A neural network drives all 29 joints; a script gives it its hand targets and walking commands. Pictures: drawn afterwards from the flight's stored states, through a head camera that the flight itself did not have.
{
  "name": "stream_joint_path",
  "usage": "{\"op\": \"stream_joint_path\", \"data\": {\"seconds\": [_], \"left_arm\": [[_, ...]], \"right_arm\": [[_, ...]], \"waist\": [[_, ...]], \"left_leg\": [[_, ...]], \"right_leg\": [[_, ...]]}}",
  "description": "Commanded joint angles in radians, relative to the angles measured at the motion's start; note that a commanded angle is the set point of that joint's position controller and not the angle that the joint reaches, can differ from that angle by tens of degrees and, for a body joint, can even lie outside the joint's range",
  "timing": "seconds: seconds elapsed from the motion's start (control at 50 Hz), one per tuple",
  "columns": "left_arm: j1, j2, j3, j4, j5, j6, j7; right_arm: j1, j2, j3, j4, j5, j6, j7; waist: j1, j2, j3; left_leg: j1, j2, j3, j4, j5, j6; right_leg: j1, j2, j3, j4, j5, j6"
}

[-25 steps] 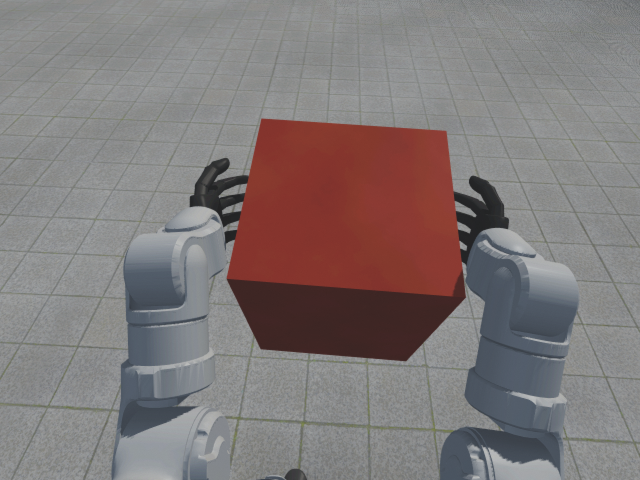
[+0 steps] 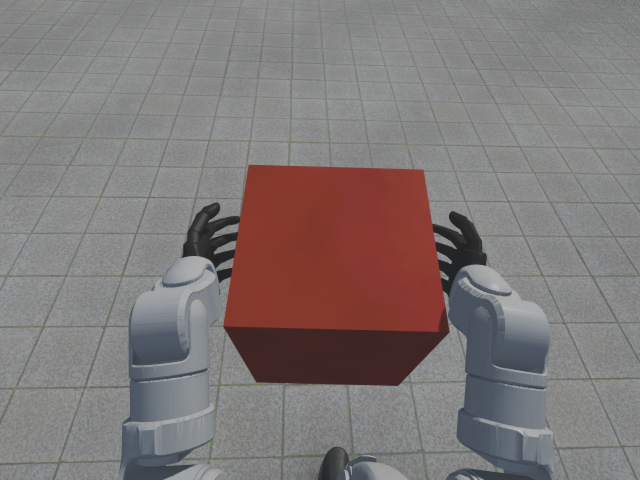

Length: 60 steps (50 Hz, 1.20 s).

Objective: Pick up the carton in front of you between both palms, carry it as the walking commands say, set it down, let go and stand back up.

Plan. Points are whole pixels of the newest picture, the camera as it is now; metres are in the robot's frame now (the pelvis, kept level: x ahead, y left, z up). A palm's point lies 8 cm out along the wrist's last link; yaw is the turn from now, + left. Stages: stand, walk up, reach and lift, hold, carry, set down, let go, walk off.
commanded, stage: carry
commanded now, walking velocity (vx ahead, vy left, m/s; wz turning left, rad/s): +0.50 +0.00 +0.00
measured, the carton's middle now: (331, 287) +0.36 -0.01 +0.03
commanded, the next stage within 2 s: none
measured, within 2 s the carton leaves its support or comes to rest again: neither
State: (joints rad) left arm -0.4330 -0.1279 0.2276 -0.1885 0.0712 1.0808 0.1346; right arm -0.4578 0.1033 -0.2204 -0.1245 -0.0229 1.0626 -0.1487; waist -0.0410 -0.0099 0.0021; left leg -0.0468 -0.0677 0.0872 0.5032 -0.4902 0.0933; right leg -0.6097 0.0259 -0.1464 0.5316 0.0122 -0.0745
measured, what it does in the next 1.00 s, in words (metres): walks ahead: right foot, then left foot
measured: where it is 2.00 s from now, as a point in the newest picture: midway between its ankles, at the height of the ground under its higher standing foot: (310, 204)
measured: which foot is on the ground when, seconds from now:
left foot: down 0.00-0.04, up 0.06-0.50, down 0.52-1.00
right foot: up 0.00-0.00, down 0.02-0.54, up 0.56-0.96, down 0.98-1.00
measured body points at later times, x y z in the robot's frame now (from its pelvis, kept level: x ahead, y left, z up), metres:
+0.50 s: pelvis +0.33 +0.02 +0.01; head +0.33 +0.02 +0.46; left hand +0.65 +0.17 +0.12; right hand +0.64 -0.14 +0.12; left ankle +0.47 +0.13 -0.71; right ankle +0.17 -0.06 -0.72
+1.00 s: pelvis +0.66 +0.00 +0.00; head +0.62 +0.00 +0.45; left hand +0.91 +0.15 +0.11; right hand +0.91 -0.16 +0.11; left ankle +0.47 +0.12 -0.72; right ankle +0.78 -0.10 -0.72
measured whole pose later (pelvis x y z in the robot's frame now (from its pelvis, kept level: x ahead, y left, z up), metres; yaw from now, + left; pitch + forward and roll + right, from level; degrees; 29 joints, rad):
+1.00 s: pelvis +0.66 +0.00 +0.00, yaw -1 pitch +2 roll -1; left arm -0.04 -0.13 0.05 -0.51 0.07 1.24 0.11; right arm -0.05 0.13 -0.06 -0.49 -0.07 1.25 -0.12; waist -0.01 0.03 -0.17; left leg 0.07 0.07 0.16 0.39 -0.48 -0.04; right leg -0.47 -0.05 -0.21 0.48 -0.06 -0.04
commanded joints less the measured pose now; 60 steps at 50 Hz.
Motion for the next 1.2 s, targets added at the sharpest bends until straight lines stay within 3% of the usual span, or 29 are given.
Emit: {"op": "stream_joint_path", "data": {"seconds": [0.0,0.02,0.04,0.06,0.1,0.12,0.18,0.24,0.4,0.44,0.48,0.5,0.52,0.54,0.56,0.6,0.62,0.7,0.76,0.88,0.92,0.96,0.98,1.0,1.02,1.04,1.08,1.12,1.18], "left_arm": [[-0.548,-0.77,-0.707,-0.017,-0.262,0.002,-0.086],[-0.541,-0.739,-0.691,0.0,-0.253,0.009,-0.084],[-0.504,-0.719,-0.679,0.035,-0.258,0.019,-0.079],[-0.487,-0.748,-0.69,0.046,-0.273,0.026,-0.083],[-0.584,-0.82,-0.728,0.006,-0.331,0.024,-0.102],[-0.64,-0.855,-0.751,-0.009,-0.359,0.018,-0.112],[-0.718,-0.893,-0.778,-0.032,-0.4,0.001,-0.128],[-0.671,-0.866,-0.76,-0.015,-0.39,0.003,-0.126],[-0.388,-0.812,-0.697,-0.028,-0.291,0.071,-0.127],[-0.327,-0.816,-0.704,-0.055,-0.275,0.085,-0.134],[-0.279,-0.822,-0.726,-0.098,-0.268,0.097,-0.145],[-0.267,-0.822,-0.743,-0.12,-0.27,0.102,-0.152],[-0.262,-0.852,-0.765,-0.149,-0.289,0.113,-0.16],[-0.248,-0.864,-0.785,-0.173,-0.301,0.116,-0.171],[-0.243,-0.896,-0.81,-0.191,-0.318,0.112,-0.177],[-0.216,-0.959,-0.834,-0.247,-0.338,0.103,-0.189],[-0.191,-0.983,-0.842,-0.263,-0.341,0.097,-0.193],[-0.05,-0.994,-0.861,-0.318,-0.322,0.081,-0.192],[-0.014,-0.939,-0.863,-0.352,-0.309,0.092,-0.183],[0.002,-0.809,-0.843,-0.381,-0.312,0.144,-0.172],[0.002,-0.776,-0.826,-0.371,-0.313,0.161,-0.17],[0.028,-0.751,-0.803,-0.343,-0.31,0.171,-0.167],[0.033,-0.742,-0.791,-0.331,-0.307,0.174,-0.166],[0.019,-0.731,-0.776,-0.306,-0.297,0.172,-0.165],[0.03,-0.753,-0.777,-0.291,-0.307,0.17,-0.167],[0.018,-0.787,-0.785,-0.307,-0.318,0.167,-0.174],[-0.02,-0.879,-0.816,-0.32,-0.333,0.147,-0.191],[-0.054,-0.933,-0.845,-0.337,-0.35,0.127,-0.204],[-0.028,-0.937,-0.861,-0.352,-0.361,0.11,-0.218]], "right_arm": [[-0.602,0.791,0.717,-0.094,0.3,0.016,0.132],[-0.583,0.789,0.713,-0.076,0.282,0.027,0.13],[-0.514,0.761,0.688,-0.056,0.263,0.038,0.123],[-0.523,0.749,0.675,-0.05,0.246,0.042,0.114],[-0.558,0.782,0.652,-0.063,0.227,0.038,0.105],[-0.574,0.794,0.64,-0.057,0.213,0.033,0.104],[-0.586,0.826,0.649,-0.05,0.202,0.02,0.108],[-0.574,0.823,0.669,-0.051,0.206,0.019,0.101],[-0.426,0.855,0.738,-0.122,0.256,0.085,0.125],[-0.384,0.867,0.754,-0.145,0.268,0.102,0.141],[-0.32,0.879,0.765,-0.165,0.271,0.111,0.155],[-0.279,0.882,0.766,-0.176,0.265,0.115,0.163],[-0.255,0.853,0.755,-0.196,0.251,0.117,0.164],[-0.224,0.87,0.77,-0.2,0.253,0.115,0.167],[-0.199,0.912,0.785,-0.231,0.261,0.117,0.177],[-0.173,0.992,0.812,-0.3,0.288,0.107,0.196],[-0.17,1.011,0.823,-0.333,0.299,0.102,0.203],[-0.06,1.0,0.845,-0.41,0.318,0.1,0.224],[-0.025,0.929,0.847,-0.44,0.317,0.114,0.231],[0.023,0.796,0.811,-0.435,0.287,0.159,0.213],[0.019,0.767,0.801,-0.429,0.278,0.175,0.204],[0.01,0.749,0.795,-0.424,0.273,0.189,0.196],[0.007,0.733,0.792,-0.42,0.272,0.196,0.192],[-0.024,0.726,0.803,-0.449,0.275,0.205,0.189],[-0.045,0.735,0.813,-0.444,0.283,0.209,0.192],[-0.051,0.782,0.826,-0.426,0.291,0.202,0.197],[-0.051,0.868,0.839,-0.41,0.294,0.182,0.212],[-0.041,0.93,0.846,-0.402,0.288,0.157,0.218],[-0.003,0.951,0.849,-0.405,0.267,0.13,0.212]], "waist": [[0.12,0.101,-0.545],[0.078,-0.114,-0.599],[0.109,-0.271,-0.678],[0.112,-0.187,-0.641],[0.091,-0.029,-0.515],[0.086,0.008,-0.487],[0.063,-0.029,-0.457],[0.064,-0.073,-0.424],[0.076,-0.133,-0.314],[0.07,-0.151,-0.306],[0.043,-0.136,-0.376],[0.023,-0.091,-0.442],[0.017,0.116,-0.543],[0.011,0.291,-0.52],[0.015,0.228,-0.493],[0.021,0.062,-0.425],[0.026,0.052,-0.406],[0.026,0.133,-0.368],[0.025,0.138,-0.297],[0.02,0.161,-0.173],[0.024,0.169,-0.157],[0.05,0.126,-0.225],[0.067,0.063,-0.294],[0.079,-0.2,-0.38],[0.071,-0.327,-0.374],[0.064,-0.232,-0.371],[0.058,-0.059,-0.364],[0.051,-0.062,-0.349],[0.054,-0.113,-0.313]], "left_leg": [[-0.033,0.163,0.023,0.432,1.037,-0.042],[-0.299,0.09,-0.008,0.597,0.278,-0.064],[-0.567,-0.053,-0.084,0.909,-0.075,-0.094],[-0.664,0.01,-0.14,0.969,-0.025,-0.059],[-0.699,0.068,-0.124,0.86,0.052,-0.051],[-0.671,0.09,-0.123,0.794,0.079,-0.052],[-0.604,0.117,-0.09,0.625,0.126,-0.071],[-0.627,0.135,-0.045,0.442,0.189,-0.098],[-0.569,0.085,0.077,0.017,0.456,-0.101],[-0.468,0.06,0.124,-0.072,0.489,-0.09],[-0.167,0.025,0.175,-0.144,0.486,-0.073],[0.054,0.113,0.078,-0.121,0.438,-0.053],[0.293,0.377,-0.343,-0.105,0.409,0.076],[0.4,0.484,-0.61,-0.197,0.497,0.184],[0.368,0.495,-0.544,-0.201,0.536,0.192],[0.215,0.442,-0.374,-0.227,0.559,0.115],[0.141,0.413,-0.308,-0.266,0.486,0.077],[0.067,0.359,-0.154,-0.34,0.387,0.056],[0.065,0.325,-0.081,-0.349,0.455,0.044],[0.069,0.306,-0.004,-0.319,0.573,0.013],[0.073,0.31,0.017,-0.263,0.645,-0.004],[-0.008,0.26,0.103,-0.025,0.774,-0.044],[-0.14,0.229,0.125,0.168,0.655,-0.078],[-0.405,0.114,0.117,0.499,0.421,-0.136],[-0.602,0.043,0.029,0.684,0.018,-0.135],[-0.646,0.105,-0.06,0.798,0.003,-0.102],[-0.628,0.187,-0.096,0.745,0.107,-0.07],[-0.557,0.205,-0.08,0.601,0.195,-0.077],[-0.547,0.197,-0.024,0.417,0.257,-0.103]], "right_leg": [[0.627,-0.006,0.035,-0.089,0.083,-0.032],[0.887,-0.276,0.353,0.048,0.417,-0.096],[1.042,-0.406,0.735,-0.061,0.186,-0.301],[1.015,-0.379,0.721,-0.11,0.046,-0.29],[0.849,-0.327,0.551,-0.138,0.123,-0.21],[0.769,-0.315,0.503,-0.159,0.084,-0.182],[0.653,-0.288,0.408,-0.229,0.007,-0.142],[0.664,-0.277,0.315,-0.261,0.114,-0.142],[0.799,-0.201,0.115,-0.248,0.439,-0.047],[0.804,-0.195,0.077,-0.196,0.556,-0.027],[0.697,-0.175,0.004,0.009,0.581,0.016],[0.544,-0.16,-0.009,0.168,0.363,0.048],[0.27,-0.089,0.003,0.457,0.056,0.086],[-0.014,0.036,0.059,0.652,-0.454,0.094],[-0.094,-0.025,0.139,0.769,-0.498,0.074],[-0.078,-0.116,0.167,0.675,-0.404,0.059],[-0.038,-0.139,0.166,0.584,-0.362,0.065],[0.026,-0.121,0.078,0.341,-0.294,0.095],[0.015,-0.115,0.029,0.16,-0.188,0.108],[0.055,-0.093,-0.032,-0.004,-0.056,0.083],[0.121,-0.084,-0.053,-0.044,-0.071,0.065],[0.388,-0.012,-0.128,-0.085,-0.16,0.05],[0.591,-0.083,-0.024,-0.088,-0.215,0.041],[0.782,-0.347,0.451,-0.203,-0.363,-0.088],[0.844,-0.44,0.686,-0.317,-0.229,-0.16],[0.817,-0.438,0.595,-0.289,-0.111,-0.158],[0.688,-0.39,0.426,-0.277,-0.069,-0.105],[0.584,-0.349,0.3,-0.338,-0.186,-0.051],[0.55,-0.326,0.203,-0.404,-0.253,-0.06]]}}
